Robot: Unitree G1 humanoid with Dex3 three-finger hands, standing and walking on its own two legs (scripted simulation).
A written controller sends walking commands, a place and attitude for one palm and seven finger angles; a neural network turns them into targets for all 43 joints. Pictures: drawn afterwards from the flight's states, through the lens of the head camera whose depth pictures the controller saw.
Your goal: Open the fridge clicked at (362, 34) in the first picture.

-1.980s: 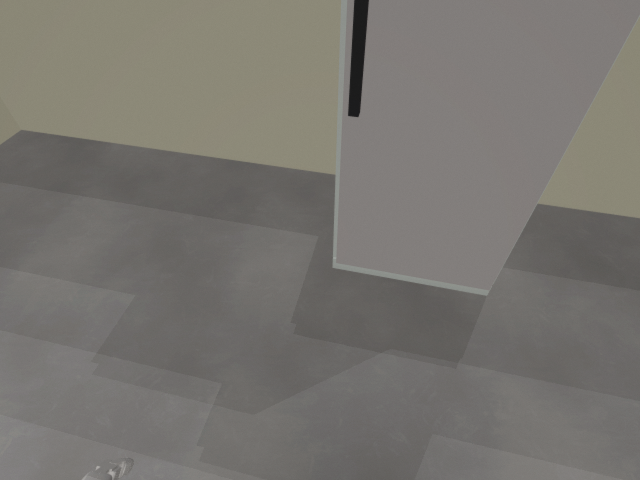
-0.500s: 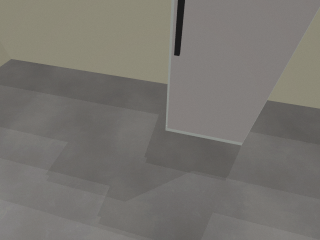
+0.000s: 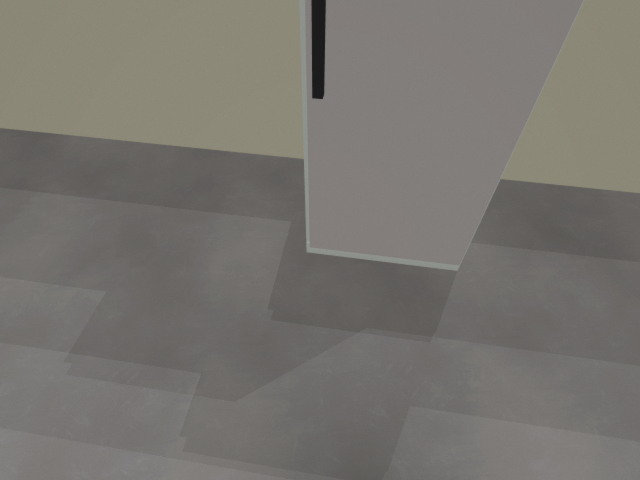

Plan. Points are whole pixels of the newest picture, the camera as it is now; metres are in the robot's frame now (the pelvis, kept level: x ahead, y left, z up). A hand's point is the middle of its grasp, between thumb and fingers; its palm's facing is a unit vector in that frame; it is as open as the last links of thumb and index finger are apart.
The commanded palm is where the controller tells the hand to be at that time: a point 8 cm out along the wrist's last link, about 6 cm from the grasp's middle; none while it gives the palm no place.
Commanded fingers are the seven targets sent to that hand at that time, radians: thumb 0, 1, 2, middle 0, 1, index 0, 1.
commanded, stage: take the last steps up to it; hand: left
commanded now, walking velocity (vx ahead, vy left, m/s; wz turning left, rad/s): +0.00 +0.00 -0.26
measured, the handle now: (320, 2) +0.98 +0.06 +0.18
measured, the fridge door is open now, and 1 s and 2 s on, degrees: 0 0 0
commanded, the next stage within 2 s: come to a stop and stand still in 1.40 s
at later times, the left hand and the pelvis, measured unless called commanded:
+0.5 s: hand out of the picture +0.10 +0.17 -0.17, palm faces -0.07 -0.97 -0.22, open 7.3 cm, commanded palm none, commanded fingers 0.00 0.90 0.90 -0.20 -0.30 -0.20 -0.30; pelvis +0.05 -0.02 -0.01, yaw -6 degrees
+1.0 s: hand (214, 469) +0.17 +0.17 -0.19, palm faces -0.01 -0.99 -0.11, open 7.3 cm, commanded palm none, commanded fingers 0.00 0.90 0.90 -0.20 -0.30 -0.20 -0.30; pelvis +0.23 +0.01 -0.01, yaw -7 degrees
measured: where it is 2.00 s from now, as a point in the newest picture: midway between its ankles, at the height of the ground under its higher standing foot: (338, 400)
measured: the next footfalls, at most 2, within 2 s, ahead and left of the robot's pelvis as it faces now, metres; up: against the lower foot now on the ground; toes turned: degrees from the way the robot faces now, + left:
left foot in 0.90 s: +0.32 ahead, +0.08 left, +0.00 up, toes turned +4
right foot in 1.48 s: +0.54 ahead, -0.17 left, +0.00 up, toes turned -15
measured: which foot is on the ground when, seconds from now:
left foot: down 0.00-0.50, up 0.52-0.88, down 0.90-1.00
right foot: down 0.00-0.90, up 0.92-1.00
